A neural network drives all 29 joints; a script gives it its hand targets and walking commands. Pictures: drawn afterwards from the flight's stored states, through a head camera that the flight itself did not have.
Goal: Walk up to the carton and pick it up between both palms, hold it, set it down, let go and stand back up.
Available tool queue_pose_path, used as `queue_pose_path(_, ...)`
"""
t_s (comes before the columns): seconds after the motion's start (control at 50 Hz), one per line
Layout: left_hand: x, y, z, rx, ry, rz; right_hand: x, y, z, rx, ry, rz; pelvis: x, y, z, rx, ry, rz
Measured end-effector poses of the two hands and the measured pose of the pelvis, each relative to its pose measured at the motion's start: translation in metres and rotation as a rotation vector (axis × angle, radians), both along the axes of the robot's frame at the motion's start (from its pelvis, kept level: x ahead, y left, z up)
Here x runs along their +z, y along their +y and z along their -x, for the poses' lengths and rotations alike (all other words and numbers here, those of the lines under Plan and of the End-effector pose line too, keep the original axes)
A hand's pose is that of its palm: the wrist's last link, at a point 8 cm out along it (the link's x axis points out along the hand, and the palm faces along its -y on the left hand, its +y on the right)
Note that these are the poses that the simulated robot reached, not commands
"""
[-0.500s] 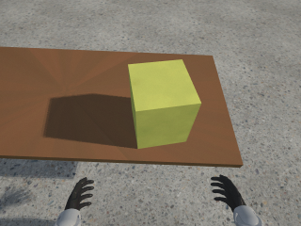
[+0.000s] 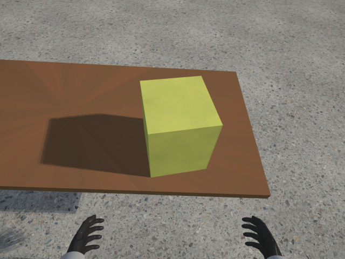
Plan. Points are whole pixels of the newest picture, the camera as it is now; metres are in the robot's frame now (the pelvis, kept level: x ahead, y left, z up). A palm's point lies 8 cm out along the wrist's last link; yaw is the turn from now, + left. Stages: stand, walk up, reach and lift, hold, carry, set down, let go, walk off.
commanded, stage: set down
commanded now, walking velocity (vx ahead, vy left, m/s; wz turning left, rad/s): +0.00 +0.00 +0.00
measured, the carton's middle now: (175, 128) +0.51 +0.00 -0.08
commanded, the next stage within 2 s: let go in 1.78 s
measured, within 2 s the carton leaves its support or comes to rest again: neither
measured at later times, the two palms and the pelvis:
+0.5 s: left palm (72, 257) +0.14 +0.24 -0.09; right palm out of the picture +0.12 -0.21 -0.08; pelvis -0.01 +0.01 +0.00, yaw +0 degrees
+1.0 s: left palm (71, 253) +0.15 +0.24 -0.09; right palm out of the picture +0.13 -0.21 -0.09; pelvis +0.00 +0.02 +0.00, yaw -1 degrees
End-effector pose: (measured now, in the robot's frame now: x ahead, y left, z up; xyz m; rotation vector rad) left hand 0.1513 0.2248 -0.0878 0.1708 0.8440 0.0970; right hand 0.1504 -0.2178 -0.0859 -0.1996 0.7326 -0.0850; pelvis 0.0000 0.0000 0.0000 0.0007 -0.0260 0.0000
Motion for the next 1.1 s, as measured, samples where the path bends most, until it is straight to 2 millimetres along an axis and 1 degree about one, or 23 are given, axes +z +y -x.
queue_pose_path(0.16, -0.001, 0.001, 0.002, -0.013, -0.001, -0.004, 0.003, -0.004, 0.011, -0.012, 0.013, 0.017, 0.0, 0.002, 0.005, 0.005, -0.039, 0.001)
queue_pose_path(0.32, -0.006, 0.006, 0.011, 0.007, 0.022, -0.007, 0.003, 0.005, 0.025, -0.017, 0.025, 0.008, -0.002, 0.007, 0.01, 0.0, -0.055, 0.003)
queue_pose_path(0.44, -0.007, 0.008, 0.012, 0.008, 0.02, -0.008, 0.002, 0.01, 0.03, -0.018, 0.028, -0.002, -0.003, 0.011, 0.014, -0.003, -0.06, 0.004)
queue_pose_path(0.58, -0.005, 0.012, 0.009, 0.002, 0.017, -0.013, 0.002, 0.013, 0.029, -0.018, 0.028, -0.004, -0.003, 0.016, 0.015, -0.009, -0.064, 0.004)
queue_pose_path(0.76, -0.006, 0.016, 0.011, 0.009, 0.027, -0.013, 0.0, 0.011, 0.027, -0.025, 0.03, -0.006, -0.003, 0.02, 0.009, -0.012, -0.065, 0.006)
queue_pose_path(1.1, -0.004, 0.013, 0.001, 0.005, 0.011, 0.005, -0.001, 0.01, 0.02, -0.029, 0.024, -0.007, -0.002, 0.019, 0.0, -0.012, -0.07, 0.008)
